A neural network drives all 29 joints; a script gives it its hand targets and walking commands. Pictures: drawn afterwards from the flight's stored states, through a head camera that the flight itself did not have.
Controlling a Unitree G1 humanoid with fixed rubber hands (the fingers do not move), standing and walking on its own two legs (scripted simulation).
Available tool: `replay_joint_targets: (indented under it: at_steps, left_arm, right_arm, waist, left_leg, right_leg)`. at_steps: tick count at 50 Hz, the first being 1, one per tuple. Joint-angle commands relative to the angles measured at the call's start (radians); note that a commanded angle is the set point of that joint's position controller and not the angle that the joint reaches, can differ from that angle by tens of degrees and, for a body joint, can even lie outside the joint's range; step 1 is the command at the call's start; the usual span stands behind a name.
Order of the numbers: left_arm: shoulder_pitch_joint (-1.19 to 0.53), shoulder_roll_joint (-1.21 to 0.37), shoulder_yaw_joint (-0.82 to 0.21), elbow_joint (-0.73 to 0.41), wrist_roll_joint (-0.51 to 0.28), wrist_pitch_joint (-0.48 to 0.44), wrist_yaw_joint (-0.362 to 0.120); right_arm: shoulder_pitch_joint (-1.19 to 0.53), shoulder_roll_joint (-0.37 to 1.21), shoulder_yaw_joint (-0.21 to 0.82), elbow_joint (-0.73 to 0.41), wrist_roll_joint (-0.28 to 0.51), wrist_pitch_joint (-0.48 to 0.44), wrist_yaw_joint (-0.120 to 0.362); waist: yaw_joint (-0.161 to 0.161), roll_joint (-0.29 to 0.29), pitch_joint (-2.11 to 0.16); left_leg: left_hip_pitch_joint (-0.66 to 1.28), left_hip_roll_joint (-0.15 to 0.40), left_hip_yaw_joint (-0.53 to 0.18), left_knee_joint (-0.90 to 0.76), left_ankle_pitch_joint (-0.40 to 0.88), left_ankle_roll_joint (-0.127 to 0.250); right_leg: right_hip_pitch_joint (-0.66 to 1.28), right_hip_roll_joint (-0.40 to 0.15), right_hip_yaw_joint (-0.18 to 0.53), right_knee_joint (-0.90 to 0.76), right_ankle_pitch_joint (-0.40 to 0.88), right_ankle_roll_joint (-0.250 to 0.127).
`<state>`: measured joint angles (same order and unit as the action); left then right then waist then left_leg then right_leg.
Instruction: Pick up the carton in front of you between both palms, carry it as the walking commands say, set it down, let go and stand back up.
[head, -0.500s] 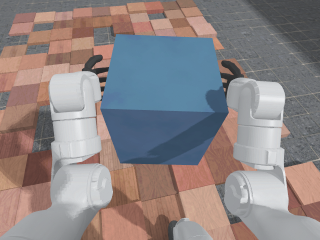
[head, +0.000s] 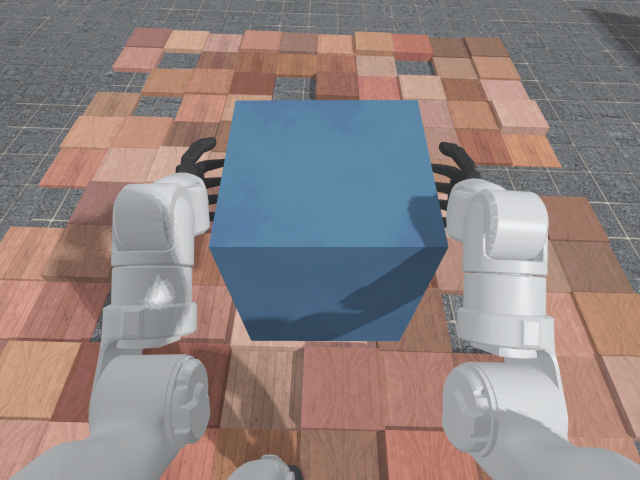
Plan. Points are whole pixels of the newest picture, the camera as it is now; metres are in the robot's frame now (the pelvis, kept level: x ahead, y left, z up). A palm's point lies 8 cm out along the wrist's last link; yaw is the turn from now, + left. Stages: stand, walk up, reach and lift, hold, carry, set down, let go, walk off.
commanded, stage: carry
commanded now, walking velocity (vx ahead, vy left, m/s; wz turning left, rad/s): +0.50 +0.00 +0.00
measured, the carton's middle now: (325, 232) +0.40 +0.03 +0.08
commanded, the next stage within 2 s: none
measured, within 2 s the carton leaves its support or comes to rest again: neither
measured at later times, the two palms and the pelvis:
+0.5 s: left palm (281, 97) +0.60 +0.11 +0.14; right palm (485, 107) +0.60 -0.19 +0.14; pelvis +0.29 -0.03 +0.04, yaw -2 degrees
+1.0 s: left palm out of the picture +0.86 +0.11 +0.18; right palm (463, 11) +0.83 -0.19 +0.17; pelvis +0.56 -0.01 +0.04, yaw -2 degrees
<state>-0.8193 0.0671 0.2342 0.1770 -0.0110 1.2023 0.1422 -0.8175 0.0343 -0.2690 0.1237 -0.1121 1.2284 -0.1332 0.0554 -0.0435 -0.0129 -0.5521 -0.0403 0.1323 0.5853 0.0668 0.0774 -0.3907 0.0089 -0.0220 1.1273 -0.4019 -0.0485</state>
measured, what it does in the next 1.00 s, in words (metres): walks ahead: right foot, then left foot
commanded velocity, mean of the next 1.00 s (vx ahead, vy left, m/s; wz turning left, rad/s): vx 0.50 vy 0.00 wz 0.00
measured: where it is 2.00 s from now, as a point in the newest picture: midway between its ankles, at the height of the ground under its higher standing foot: (356, 210)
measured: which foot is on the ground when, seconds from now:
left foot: down 0.00-0.36, up 0.38-0.64, down 0.66-1.00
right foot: up 0.00-0.32, down 0.34-0.70, up 0.72-1.00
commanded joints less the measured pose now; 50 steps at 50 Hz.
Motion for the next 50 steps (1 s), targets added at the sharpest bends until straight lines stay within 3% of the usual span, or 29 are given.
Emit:
replay_joint_targets:
  at_steps: [1,2,3,6,9,12,15,16,17,18,19,20,21,22,23,25,28,30,33,34,35,36,37,38,40,43,45,48,50]
  left_arm:
    - [-0.742,-1.156,-0.605,-0.104,-0.429,0.039,-0.256]
    - [-0.745,-1.169,-0.594,-0.113,-0.418,0.043,-0.254]
    - [-0.731,-1.17,-0.577,-0.115,-0.399,0.046,-0.25]
    - [-0.607,-1.179,-0.555,-0.125,-0.32,0.048,-0.233]
    - [-0.445,-1.182,-0.555,-0.129,-0.227,0.036,-0.222]
    - [-0.341,-1.189,-0.596,-0.167,-0.184,0.007,-0.226]
    - [-0.263,-1.181,-0.652,-0.239,-0.182,-0.021,-0.232]
    - [-0.236,-1.173,-0.669,-0.261,-0.184,-0.026,-0.235]
    - [-0.209,-1.16,-0.688,-0.284,-0.188,-0.029,-0.238]
    - [-0.185,-1.129,-0.696,-0.294,-0.175,-0.036,-0.235]
    - [-0.121,-1.115,-0.701,-0.301,-0.18,-0.047,-0.23]
    - [-0.091,-1.11,-0.714,-0.358,-0.19,-0.045,-0.228]
    - [-0.104,-1.12,-0.734,-0.426,-0.207,-0.041,-0.227]
    - [-0.135,-1.128,-0.756,-0.497,-0.227,-0.035,-0.229]
    - [-0.151,-1.129,-0.784,-0.558,-0.25,-0.025,-0.231]
    - [-0.134,-1.104,-0.816,-0.637,-0.287,-0.002,-0.242]
    - [-0.024,-1.063,-0.828,-0.643,-0.322,0.042,-0.27]
    - [0.024,-1.023,-0.82,-0.627,-0.327,0.067,-0.288]
    - [-0.038,-0.958,-0.821,-0.626,-0.344,0.103,-0.297]
    - [-0.077,-0.941,-0.823,-0.625,-0.349,0.121,-0.296]
    - [-0.138,-0.948,-0.83,-0.643,-0.37,0.143,-0.296]
    - [-0.16,-0.934,-0.818,-0.635,-0.381,0.162,-0.296]
    - [-0.172,-0.926,-0.805,-0.61,-0.382,0.174,-0.297]
    - [-0.162,-0.93,-0.783,-0.572,-0.374,0.184,-0.296]
    - [-0.108,-0.962,-0.74,-0.501,-0.345,0.195,-0.29]
    - [-0.065,-1.011,-0.703,-0.438,-0.288,0.192,-0.274]
    - [-0.05,-1.039,-0.695,-0.416,-0.253,0.181,-0.266]
    - [-0.046,-1.067,-0.703,-0.411,-0.224,0.154,-0.262]
    - [-0.089,-1.057,-0.716,-0.419,-0.227,0.134,-0.263]
  right_arm:
    - [-0.554,0.906,0.545,-0.024,0.353,0.001,0.181]
    - [-0.624,0.947,0.574,-0.087,0.388,0.0,0.185]
    - [-0.682,0.989,0.604,-0.138,0.421,0.002,0.189]
    - [-0.702,1.092,0.669,-0.21,0.486,0.004,0.212]
    - [-0.615,1.162,0.727,-0.223,0.518,-0.004,0.247]
    - [-0.543,1.198,0.787,-0.254,0.544,-0.026,0.28]
    - [-0.456,1.19,0.831,-0.289,0.552,-0.047,0.298]
    - [-0.411,1.179,0.842,-0.296,0.547,-0.051,0.3]
    - [-0.365,1.157,0.852,-0.304,0.541,-0.053,0.301]
    - [-0.367,1.151,0.858,-0.322,0.541,-0.047,0.3]
    - [-0.33,1.13,0.853,-0.359,0.543,-0.035,0.305]
    - [-0.303,1.113,0.85,-0.371,0.541,-0.029,0.306]
    - [-0.27,1.094,0.839,-0.396,0.536,-0.025,0.304]
    - [-0.24,1.078,0.833,-0.423,0.524,-0.021,0.299]
    - [-0.2,1.056,0.826,-0.453,0.507,-0.018,0.292]
    - [-0.117,1.002,0.812,-0.511,0.451,-0.007,0.27]
    - [0.011,0.923,0.785,-0.543,0.356,0.021,0.238]
    - [0.064,0.878,0.766,-0.552,0.313,0.044,0.229]
    - [0.059,0.818,0.745,-0.545,0.313,0.082,0.233]
    - [0.046,0.793,0.731,-0.522,0.314,0.094,0.234]
    - [0.017,0.783,0.713,-0.494,0.31,0.1,0.232]
    - [0.023,0.778,0.701,-0.463,0.312,0.111,0.23]
    - [0.018,0.77,0.698,-0.465,0.321,0.125,0.229]
    - [-0.015,0.775,0.71,-0.475,0.339,0.139,0.23]
    - [-0.072,0.82,0.743,-0.498,0.384,0.158,0.242]
    - [-0.116,0.89,0.764,-0.484,0.439,0.162,0.272]
    - [-0.126,0.932,0.771,-0.457,0.46,0.153,0.29]
    - [-0.132,0.979,0.792,-0.421,0.474,0.126,0.309]
    - [-0.183,0.98,0.815,-0.408,0.491,0.103,0.311]
  waist:
    - [-0.163,0.158,-0.681]
    - [-0.148,0.091,-0.654]
    - [-0.138,0.067,-0.616]
    - [-0.132,0.108,-0.55]
    - [-0.128,0.139,-0.501]
    - [-0.13,0.152,-0.467]
    - [-0.116,0.146,-0.436]
    - [-0.106,0.13,-0.463]
    - [-0.088,0.138,-0.496]
    - [-0.038,0.006,-0.6]
    - [0.015,-0.244,-0.662]
    - [-0.003,-0.163,-0.648]
    - [-0.007,-0.037,-0.607]
    - [-0.016,0.01,-0.569]
    - [-0.023,0.009,-0.542]
    - [-0.03,-0.021,-0.505]
    - [-0.024,-0.083,-0.458]
    - [-0.013,-0.092,-0.422]
    - [-0.064,-0.024,-0.397]
    - [-0.076,0.028,-0.398]
    - [-0.082,0.191,-0.387]
    - [-0.09,0.316,-0.365]
    - [-0.105,0.284,-0.325]
    - [-0.106,0.203,-0.317]
    - [-0.097,0.119,-0.337]
    - [-0.082,0.159,-0.325]
    - [-0.082,0.163,-0.306]
    - [-0.102,0.139,-0.252]
    - [-0.11,0.118,-0.22]
  left_leg:
    - [0.984,0.397,-0.543,-0.047,0.258,0.252]
    - [0.929,0.388,-0.524,-0.047,0.204,0.226]
    - [0.836,0.373,-0.508,-0.087,0.092,0.207]
    - [0.685,0.338,-0.452,-0.168,-0.047,0.166]
    - [0.638,0.323,-0.362,-0.215,0.094,0.147]
    - [0.621,0.272,-0.233,-0.221,0.298,0.088]
    - [0.547,0.212,-0.093,-0.169,0.323,0.01]
    - [0.491,0.181,-0.04,-0.08,0.322,-0.022]
    - [0.383,0.159,-0.018,0.012,0.27,-0.055]
    - [0.039,0.121,-0.059,0.222,0.01,-0.106]
    - [-0.198,0.026,-0.05,0.472,-0.575,-0.144]
    - [-0.238,0.075,-0.153,0.603,-0.61,-0.113]
    - [-0.239,0.107,-0.192,0.575,-0.553,-0.093]
    - [-0.226,0.127,-0.193,0.506,-0.514,-0.083]
    - [-0.187,0.137,-0.189,0.417,-0.499,-0.082]
    - [-0.078,0.107,-0.126,0.254,-0.481,-0.094]
    - [0.091,0.077,-0.058,0.002,-0.309,-0.102]
    - [0.165,0.058,-0.02,-0.098,-0.19,-0.107]
    - [0.431,0.084,0.014,-0.182,-0.111,-0.092]
    - [0.506,0.091,0.013,-0.21,-0.196,-0.085]
    - [0.614,0.221,-0.223,-0.239,-0.301,-0.012]
    - [0.678,0.329,-0.43,-0.295,-0.312,0.053]
    - [0.704,0.378,-0.508,-0.326,-0.279,0.098]
    - [0.698,0.4,-0.519,-0.324,-0.236,0.117]
    - [0.672,0.386,-0.451,-0.327,-0.203,0.095]
    - [0.603,0.326,-0.312,-0.366,-0.213,0.055]
    - [0.569,0.311,-0.247,-0.38,-0.184,0.053]
    - [0.66,0.319,-0.246,-0.373,-0.086,0.06]
    - [0.66,0.321,-0.233,-0.38,-0.133,0.048]
  right_leg:
    - [-0.575,-0.01,0.094,0.342,-0.125,0.012]
    - [-0.586,-0.036,0.092,0.3,-0.077,0.01]
    - [-0.562,-0.053,0.092,0.245,-0.043,0.015]
    - [-0.506,-0.086,0.051,0.093,0.018,0.033]
    - [-0.446,-0.088,-0.003,-0.117,0.139,0.053]
    - [-0.3,-0.041,-0.067,-0.386,0.287,0.047]
    - [-0.022,0.035,-0.171,-0.672,0.452,0.031]
    - [0.159,0.04,-0.196,-0.762,0.548,0.016]
    - [0.369,0.007,-0.184,-0.766,0.591,-0.007]
    - [0.786,-0.184,0.063,-0.655,0.714,-0.141]
    - [0.932,-0.365,0.369,-0.701,0.824,-0.252]
    - [0.872,-0.375,0.373,-0.713,0.649,-0.253]
    - [0.777,-0.363,0.362,-0.739,0.554,-0.22]
    - [0.711,-0.347,0.316,-0.756,0.518,-0.183]
    - [0.641,-0.334,0.271,-0.779,0.46,-0.156]
    - [0.504,-0.296,0.177,-0.822,0.386,-0.142]
    - [0.355,-0.232,0.044,-0.845,0.34,-0.12]
    - [0.291,-0.217,0.012,-0.824,0.3,-0.108]
    - [0.107,-0.188,-0.038,-0.69,0.159,-0.051]
    - [0.051,-0.125,-0.104,-0.618,0.08,-0.012]
    - [-0.095,-0.08,-0.128,-0.487,0.049,0.043]
    - [-0.223,-0.039,-0.125,-0.371,-0.031,0.068]
    - [-0.337,-0.029,-0.081,-0.285,-0.145,0.062]
    - [-0.373,-0.042,-0.05,-0.243,-0.167,0.053]
    - [-0.352,-0.065,-0.013,-0.273,-0.09,0.03]
    - [-0.275,-0.053,-0.051,-0.358,0.066,0.026]
    - [-0.249,-0.063,-0.067,-0.394,0.191,0.03]
    - [-0.369,-0.086,-0.037,-0.42,0.323,0.032]
    - [-0.373,-0.104,-0.008,-0.49,0.355,0.027]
